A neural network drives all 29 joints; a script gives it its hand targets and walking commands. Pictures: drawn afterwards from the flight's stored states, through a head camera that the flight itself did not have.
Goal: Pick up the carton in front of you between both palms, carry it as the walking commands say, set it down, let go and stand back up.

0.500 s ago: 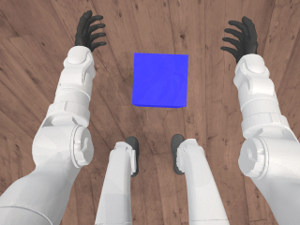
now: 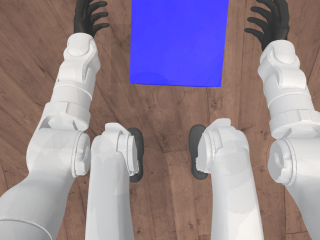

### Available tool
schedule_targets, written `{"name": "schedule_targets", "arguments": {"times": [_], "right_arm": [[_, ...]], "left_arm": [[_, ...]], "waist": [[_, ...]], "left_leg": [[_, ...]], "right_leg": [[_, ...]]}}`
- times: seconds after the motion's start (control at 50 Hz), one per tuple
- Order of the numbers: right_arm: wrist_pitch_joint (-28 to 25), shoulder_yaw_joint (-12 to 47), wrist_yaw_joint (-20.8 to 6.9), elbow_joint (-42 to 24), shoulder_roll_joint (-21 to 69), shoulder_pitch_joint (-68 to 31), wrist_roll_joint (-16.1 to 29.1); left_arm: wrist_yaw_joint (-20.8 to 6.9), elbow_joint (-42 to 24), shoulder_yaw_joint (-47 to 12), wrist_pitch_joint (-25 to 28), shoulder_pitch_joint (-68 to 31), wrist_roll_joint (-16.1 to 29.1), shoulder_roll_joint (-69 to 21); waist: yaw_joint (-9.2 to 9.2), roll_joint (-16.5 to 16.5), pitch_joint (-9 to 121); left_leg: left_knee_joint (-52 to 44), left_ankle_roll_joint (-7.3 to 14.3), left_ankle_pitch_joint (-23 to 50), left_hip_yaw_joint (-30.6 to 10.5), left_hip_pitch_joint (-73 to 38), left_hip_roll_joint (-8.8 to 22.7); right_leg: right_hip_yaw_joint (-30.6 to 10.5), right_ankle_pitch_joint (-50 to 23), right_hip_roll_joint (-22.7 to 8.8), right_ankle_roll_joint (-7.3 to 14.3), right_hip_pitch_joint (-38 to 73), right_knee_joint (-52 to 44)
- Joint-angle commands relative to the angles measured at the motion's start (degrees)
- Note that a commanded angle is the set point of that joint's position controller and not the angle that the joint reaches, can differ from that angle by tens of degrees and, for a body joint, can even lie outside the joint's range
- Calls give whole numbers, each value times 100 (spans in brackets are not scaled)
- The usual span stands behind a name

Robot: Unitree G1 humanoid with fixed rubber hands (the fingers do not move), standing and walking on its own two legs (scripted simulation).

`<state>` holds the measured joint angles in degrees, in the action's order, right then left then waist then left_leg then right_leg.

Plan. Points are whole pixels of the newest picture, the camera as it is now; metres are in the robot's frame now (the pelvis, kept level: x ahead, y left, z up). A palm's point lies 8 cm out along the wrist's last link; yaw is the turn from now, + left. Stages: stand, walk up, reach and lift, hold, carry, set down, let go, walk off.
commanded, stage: reach and lift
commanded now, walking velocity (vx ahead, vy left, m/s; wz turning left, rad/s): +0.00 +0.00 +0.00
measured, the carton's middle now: (173, 49) +0.50 -0.03 -0.31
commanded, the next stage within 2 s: none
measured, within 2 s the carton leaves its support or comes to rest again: leaves its support in 1.12 s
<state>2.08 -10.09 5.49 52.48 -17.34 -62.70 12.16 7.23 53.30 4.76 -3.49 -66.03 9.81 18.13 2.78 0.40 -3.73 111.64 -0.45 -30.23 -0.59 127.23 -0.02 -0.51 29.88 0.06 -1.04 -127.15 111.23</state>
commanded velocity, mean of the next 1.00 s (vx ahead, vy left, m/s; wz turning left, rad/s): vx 0.00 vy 0.00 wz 0.00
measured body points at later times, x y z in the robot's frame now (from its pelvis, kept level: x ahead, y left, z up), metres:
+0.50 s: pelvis -0.01 -0.01 -0.07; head +0.35 -0.01 +0.20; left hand +0.54 +0.15 -0.25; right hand +0.50 -0.22 -0.25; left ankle +0.11 +0.12 -0.40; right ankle +0.11 -0.12 -0.40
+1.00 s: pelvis -0.02 +0.00 -0.06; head +0.34 -0.01 +0.20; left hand +0.54 +0.12 -0.24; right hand +0.51 -0.19 -0.24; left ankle +0.11 +0.12 -0.40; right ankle +0.11 -0.12 -0.40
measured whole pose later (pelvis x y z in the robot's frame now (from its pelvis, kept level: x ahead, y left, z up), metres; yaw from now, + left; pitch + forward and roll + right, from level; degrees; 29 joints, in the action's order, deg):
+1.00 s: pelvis -0.02 +0.00 -0.06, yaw +0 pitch +39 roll -1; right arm -1.6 -4.7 9.8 69.9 -15.3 -80.8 15.2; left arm 10.0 72.0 0.1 1.2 -83.8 12.6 15.9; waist 3.1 0.6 -16.5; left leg 123.1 -0.6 -29.2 -1.2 132.6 -0.5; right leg -0.2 28.9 0.2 -1.0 -132.2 122.5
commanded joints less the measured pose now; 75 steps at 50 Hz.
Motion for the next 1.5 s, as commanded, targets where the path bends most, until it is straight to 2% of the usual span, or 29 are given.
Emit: {"name": "schedule_targets", "arguments": {"times": [0.0, 0.06, 0.14, 0.22, 0.28, 0.34, 0.38, 0.46, 0.56, 0.66, 0.7, 0.76, 0.8, 0.82, 0.84, 0.9, 0.98, 1.04, 1.1, 1.14, 1.18, 1.24, 1.32, 1.36, 1.42, 1.44, 1.48], "right_arm": [[-81, 14, 63, -67, -742, -1647, 68], [-141, 97, 94, 412, -800, -1995, 97], [-264, 220, 122, 826, -877, -2402, 158], [-395, 384, 183, 768, -1008, -2690, 320], [-463, 509, 245, 614, -1022, -2663, 486], [-483, 778, 227, 542, -703, -2424, 765], [-473, 827, 185, 474, -646, -2294, 796], [-445, 733, 174, 503, -570, -2144, 581], [-455, 446, 193, 727, -567, -2153, 189], [-510, 687, 233, 686, -245, -2390, 333], [-543, 875, 238, 694, 69, -2565, 459], [-573, 930, 260, 892, 329, -2606, 461], [-592, 932, 253, 1026, 559, -2633, 390], [-625, 1224, 151, 859, 1198, -3002, 452], [-631, 1298, 58, 907, 1551, -3262, 452], [-504, 1674, -438, 776, 3428, -4325, 298], [-260, 1683, -837, 429, 4584, -4819, 96], [-142, 1979, -963, -187, 5220, -5053, 314], [7, 2365, -946, -1015, 5798, -5133, 610], [144, 2521, -918, -1587, 6009, -5101, 655], [330, 2520, -962, -1970, 6214, -4901, 513], [652, 2354, -1123, -2234, 6563, -4559, 118], [1088, 1703, -1415, -1473, 7037, -3843, -629], [1263, 1261, -1518, -1035, 7141, -3585, -1055], [1432, 770, -1606, -673, 7142, -3339, -1481], [1460, 712, -1623, -713, 7125, -3401, -1561], [1530, 721, -1667, -751, 7258, -3419, -1599]], "left_arm": [[7, -29, 26, 90, -1797, 100, 608], [-18, 472, -30, 147, -2122, 183, 685], [-43, 886, -151, 272, -2501, 311, 796], [-19, 813, -321, 421, -2843, 496, 985], [22, 589, -540, 492, -2935, 671, 1012], [33, 526, -845, 519, -2705, 853, 661], [34, 562, -830, 494, -2488, 811, 541], [11, 844, -510, 479, -2107, 589, 548], [-44, 964, -194, 554, -2204, 332, 660], [-10, 883, -541, 619, -2505, 486, 312], [23, 873, -750, 648, -2686, 584, -52], [106, 1039, -747, 686, -2732, 495, -221], [99, 1088, -802, 719, -2819, 445, -476], [13, 855, -1081, 758, -3159, 506, -1166], [-52, 973, -1136, 763, -3340, 473, -1534], [-487, 851, -1488, 620, -4191, 321, -3583], [-851, 618, -1413, 388, -4473, 118, -4824], [-922, 109, -1682, 295, -4691, 337, -5528], [-884, -833, -2100, 195, -4872, 636, -6031], [-867, -1316, -2241, 56, -4673, 715, -6407], [-920, -1701, -2222, -154, -4507, 596, -6702], [-1102, -1880, -2067, -495, -4122, 219, -7176], [-1355, -1065, -1234, -864, -3485, -545, -7470], [-1417, -686, -756, -997, -3314, -959, -7495], [-1483, -453, -396, -1133, -3251, -1269, -7573], [-1499, -427, -352, -1185, -3224, -1355, -7631], [-1499, -419, -249, -1244, -3132, -1469, -7650]], "waist": [[92, 213, 5812], [111, 174, 5350], [131, 147, 5058], [136, 159, 5566], [216, 190, 6171], [186, 291, 6451], [122, 309, 6281], [6, 67, 5561], [80, -13, 4861], [129, 77, 5061], [103, 119, 5098], [46, 122, 5039], [96, 162, 4966], [60, 212, 4990], [80, 226, 4941], [78, 299, 4805], [66, 259, 5081], [108, 289, 6134], [148, 242, 7663], [187, 228, 8491], [197, 190, 8715], [227, 143, 8201], [131, 131, 6334], [105, 142, 5809], [205, 217, 5800], [177, 306, 5876], [120, 230, 6134]], "left_leg": [[-639, -133, 776, 123, -3387, -192], [-428, -114, 474, 96, -3078, -141], [-115, -108, 486, 58, -2849, -92], [216, -117, 945, 59, -3072, -67], [424, -127, 1325, 93, -3347, -86], [540, -110, 1649, 117, -3706, -136], [554, -113, 1690, 149, -3549, -157], [454, -76, 1407, 182, -2822, -173], [387, -75, 1128, 118, -2297, -168], [322, -95, 1167, 90, -2536, -212], [284, -86, 1166, 79, -2653, -258], [226, -72, 1104, 80, -2737, -320], [198, -61, 1058, 85, -2708, -373], [196, -27, 1115, 82, -2754, -414], [216, -14, 1175, 51, -2745, -433], [269, 15, 1092, 72, -2614, -567], [389, 23, 1021, 235, -2703, -725], [475, 27, 1485, 325, -3322, -788], [511, -28, 2022, 449, -4067, -868], [489, -44, 2297, 494, -4522, -931], [379, -40, 2241, 522, -4435, -972], [62, -11, 1633, 532, -3977, -1021], [-499, 75, 489, 448, -3072, -1026], [-765, 91, 100, 436, -2796, -1045], [-1090, 71, -13, 376, -2735, -1051], [-1257, 64, -16, 361, -2867, -1060], [-1430, 71, 21, 361, -3172, -1068]], "right_leg": [[308, -902, 111, -148, 2825, -722], [270, -615, 49, -138, 2648, -517], [206, -644, -4, -130, 2590, -224], [175, -1164, -17, -122, 2976, 67], [194, -1659, 13, -111, 3380, 242], [226, -1917, 77, -111, 3354, 302], [202, -1967, 102, -107, 3330, 310], [178, -1793, 121, -141, 3149, 243], [127, -1564, 121, -154, 2757, 160], [120, -1517, 131, -131, 2823, 91], [105, -1469, 177, -108, 2863, 67], [109, -1366, 243, -101, 2872, 42], [125, -1341, 289, -84, 2865, 22], [125, -1379, 337, -62, 2805, 34], [132, -1398, 360, -55, 2682, 67], [166, -1257, 496, -26, 2458, 169], [341, -1177, 617, -10, 2509, 319], [490, -1579, 670, -8, 2946, 409], [578, -2170, 757, -24, 3848, 422], [609, -2429, 835, -52, 4257, 378], [593, -2430, 882, -56, 4532, 267], [581, -1858, 921, -42, 4240, -50], [538, -687, 895, 18, 3185, -575], [498, -277, 896, 56, 2953, -828], [458, -182, 868, 93, 3131, -1131], [477, -188, 885, 95, 3147, -1217], [470, -154, 893, 82, 3287, -1423]]}}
